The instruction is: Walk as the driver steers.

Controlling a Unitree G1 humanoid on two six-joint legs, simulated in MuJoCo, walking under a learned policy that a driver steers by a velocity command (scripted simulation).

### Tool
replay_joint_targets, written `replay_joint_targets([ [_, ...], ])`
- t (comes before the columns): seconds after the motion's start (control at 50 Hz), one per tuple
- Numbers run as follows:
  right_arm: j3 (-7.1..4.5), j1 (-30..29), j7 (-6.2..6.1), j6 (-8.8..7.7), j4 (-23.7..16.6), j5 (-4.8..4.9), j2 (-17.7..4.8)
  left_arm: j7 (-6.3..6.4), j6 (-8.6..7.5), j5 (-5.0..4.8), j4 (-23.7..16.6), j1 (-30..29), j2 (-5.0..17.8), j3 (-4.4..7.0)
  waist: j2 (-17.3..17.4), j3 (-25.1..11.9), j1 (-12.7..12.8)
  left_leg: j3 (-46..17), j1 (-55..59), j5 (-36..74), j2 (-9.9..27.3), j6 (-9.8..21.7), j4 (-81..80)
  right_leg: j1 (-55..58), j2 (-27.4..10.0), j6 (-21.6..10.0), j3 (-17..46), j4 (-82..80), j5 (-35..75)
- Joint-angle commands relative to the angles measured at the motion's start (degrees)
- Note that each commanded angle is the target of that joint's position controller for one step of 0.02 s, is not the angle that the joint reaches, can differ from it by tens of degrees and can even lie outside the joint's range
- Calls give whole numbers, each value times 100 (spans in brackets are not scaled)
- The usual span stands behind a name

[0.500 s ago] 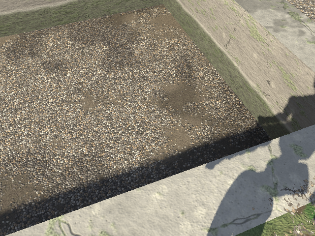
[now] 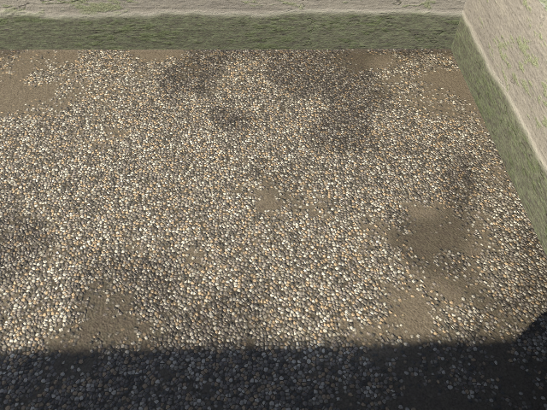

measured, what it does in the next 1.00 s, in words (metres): walks ahead, turning left: left foot, then right foot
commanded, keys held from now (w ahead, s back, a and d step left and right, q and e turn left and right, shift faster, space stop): w+q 0.92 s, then w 0.08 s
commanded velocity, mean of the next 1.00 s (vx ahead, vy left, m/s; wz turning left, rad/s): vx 0.50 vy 0.00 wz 0.57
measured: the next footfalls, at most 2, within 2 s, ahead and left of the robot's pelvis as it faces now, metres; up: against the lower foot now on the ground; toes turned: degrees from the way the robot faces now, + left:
left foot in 0.10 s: +0.22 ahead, +0.11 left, +0.00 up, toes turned +8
right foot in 0.60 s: +0.30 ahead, -0.03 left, +0.00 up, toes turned +23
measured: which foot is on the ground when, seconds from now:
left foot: up 0.00-0.08, down 0.10-0.60, up 0.62-1.00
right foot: down 0.00-0.10, up 0.12-0.58, down 0.60-1.00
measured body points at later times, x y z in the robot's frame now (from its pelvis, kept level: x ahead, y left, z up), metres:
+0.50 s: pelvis +0.17 +0.04 +0.00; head +0.16 +0.06 +0.45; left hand +0.30 +0.33 -0.09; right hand +0.32 -0.19 -0.10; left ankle +0.18 +0.10 -0.73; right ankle +0.29 -0.08 -0.68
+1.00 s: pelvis +0.21 +0.07 +0.00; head +0.22 +0.08 +0.44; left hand +0.16 +0.34 -0.11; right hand +0.52 +0.00 -0.08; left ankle +0.20 +0.22 -0.71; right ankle +0.26 -0.04 -0.73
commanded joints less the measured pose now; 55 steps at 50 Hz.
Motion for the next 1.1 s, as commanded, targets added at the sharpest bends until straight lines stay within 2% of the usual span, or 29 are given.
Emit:
replay_joint_targets([
  [0.02,34,-505,127,17,-713,-184,-191,10,-46,25,-447,128,887,107,-634,452,-67,743,931,-539,-350,197,-371,-999,-1457,-570,193,-348,2909],
  [0.06,-83,347,92,9,-574,-52,-413,20,42,-39,-631,-42,1284,202,-818,-67,-466,826,1923,-1317,-812,349,-569,-676,-1411,-439,80,863,4539],
  [0.08,-171,1333,31,-71,-300,-31,-562,10,120,-111,-746,-245,1362,213,-558,-552,-982,703,2980,-1114,-1037,470,-1125,-786,-1202,-261,-3,2174,4648],
  [0.1,-344,2010,-54,-163,-213,-69,-1248,19,140,-140,-903,-198,1045,145,409,-1049,-1256,-883,4057,-1048,-107,799,-1647,-1793,-773,-4,-30,4443,2517],
  [0.12,-413,1625,-29,-148,-360,175,-1925,-74,168,-160,-1527,-105,581,39,1761,-1905,-724,-4107,5191,-1017,1255,1544,-2915,-3624,326,327,935,5979,-1107],
  [0.14,-443,1490,-53,-55,-484,274,-1747,-27,200,-97,-1810,-843,859,67,839,-1794,-1039,-4094,4904,-1452,1303,1565,-3167,-4181,103,313,1679,6085,-533],
  [0.16,-336,1200,-131,-36,-414,232,-1449,14,191,-280,-1908,-1226,898,63,654,-1132,-969,-3487,4467,-635,1370,1499,-3004,-4438,22,234,1755,6028,-47],
  [0.18,-195,1056,-148,-19,-398,113,-1037,75,217,-249,-1789,-978,834,44,110,-756,-645,-2837,3661,-167,1112,1286,-2809,-4076,-193,165,1749,5589,269],
  [0.22,-1,568,-116,-104,-564,68,-580,111,445,-57,-1737,-728,606,-10,101,-583,-176,-2061,2442,175,532,918,-2734,-3255,-322,149,1786,4890,294],
  [0.32,-26,519,7,-312,-850,174,-939,150,839,19,-2099,-1204,725,-3,198,-408,-16,-2084,1876,-882,94,875,-3004,-3190,-71,220,1774,3896,868],
  [0.38,-6,711,0,-219,-1030,218,-957,127,877,109,-2332,-1794,700,-68,234,-438,-289,-2464,2213,-1718,31,783,-3132,-3460,40,298,1791,3370,1106],
  [0.44,32,589,-56,-82,-1278,187,-908,35,824,-4,-2589,-2228,627,-140,296,-339,-386,-2545,2361,-1869,-62,717,-2990,-3432,151,415,1871,2907,1144],
  [0.5,42,256,-18,-42,-1420,125,-1000,-26,752,103,-2584,-1845,444,-269,584,-457,-255,-1978,1441,480,-367,635,-2573,-1829,602,332,1303,2827,1003],
  [0.56,81,46,-110,68,-1583,90,-960,54,687,-33,-2788,-1709,622,-294,628,-447,-283,-2498,2237,931,-317,599,-2188,-1695,471,254,1720,1279,270],
  [0.6,148,-252,-177,111,-1736,275,-753,72,494,-4,-2630,-995,495,-350,196,-866,-14,-2637,2180,-360,-366,273,-1490,-406,-26,-90,1982,-269,1303],
  [0.62,250,76,-167,74,-1810,295,-323,70,425,154,-2635,-741,690,-375,-1083,-1308,-137,-2014,1213,-2367,-890,72,-203,964,-1025,-295,2802,176,2415],
  [0.64,220,-75,-233,121,-2022,322,-508,-8,505,83,-2536,-600,1287,-184,-2203,-881,29,-1230,-90,-3405,-1507,-131,-38,886,-1606,-625,4181,-89,3053],
  [0.66,95,-276,-278,98,-1938,196,-891,-32,560,17,-2503,-453,1176,-180,-1345,-501,112,-1385,-475,-3145,-1418,-333,608,694,-1725,-696,4429,-145,3173],
  [0.7,46,-398,-214,68,-1794,196,-918,-26,531,2,-2704,-875,866,-322,-599,-415,-154,-1397,-270,-2558,-1335,-576,1381,9,-1478,-583,3737,-92,3498],
  [0.74,80,-368,-131,206,-1694,114,-744,55,401,-122,-2659,-1016,884,-330,-603,-637,-403,-1199,-116,-2098,-1062,-565,1831,-139,-1306,-358,3017,77,4972],
  [0.82,152,-627,-148,393,-1625,133,-625,-85,287,-77,-2628,-1001,842,-342,-576,-687,-426,-986,153,-1461,-791,-613,2056,-729,-1177,-608,2125,-175,5102],
  [0.88,202,-1176,-181,458,-1735,126,-576,-140,223,-123,-2585,-906,972,-292,-604,-501,-269,-748,215,-1155,-538,-625,1102,-822,-1185,-711,1724,-359,4120],
  [0.96,347,-1587,-130,433,-1910,115,-426,-142,398,13,-2564,-791,1008,-222,-880,-603,-18,-16,1024,-1568,-515,-531,-206,-935,-1150,-857,1365,-234,2559],
  [0.98,381,-1578,-114,423,-1955,109,-392,-133,470,58,-2565,-756,992,-209,-1010,-667,28,115,1228,-1678,-568,-492,-472,-919,-1177,-885,1414,-224,1820],
  [1.02,437,-1151,-45,405,-1852,6,-331,-140,574,-31,-2658,-960,997,-162,-817,-689,-163,346,2170,-1387,-703,-365,-1272,-1296,-1048,-708,1389,-73,128],
  [1.04,454,-786,-50,410,-1761,-18,-308,-141,629,-36,-2678,-995,885,-159,-606,-669,-276,205,2729,-1208,-683,-250,-1438,-1601,-835,-535,1175,426,-121],
  [1.06,352,-554,-67,380,-1647,65,-672,-164,638,-28,-2846,-820,503,-262,432,-1029,-241,-787,3383,-1264,-242,5,-1686,-2249,-155,-118,567,1315,-603],
  [1.08,162,-214,13,379,-1570,302,-1171,-262,605,-51,-3151,-1324,450,-316,1797,-916,-727,-2210,3102,-2379,372,530,-2546,-3045,323,185,358,2557,-974],
  [1.1,160,73,19,365,-1539,289,-1177,-289,618,-111,-3320,-1953,851,-160,1620,-503,-1039,-3070,3265,-2481,815,921,-3006,-4035,405,308,1004,3525,-1336],
])
Over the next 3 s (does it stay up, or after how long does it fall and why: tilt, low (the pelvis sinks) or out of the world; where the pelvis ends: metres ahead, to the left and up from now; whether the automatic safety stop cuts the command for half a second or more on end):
stays up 0.22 0.24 -0.01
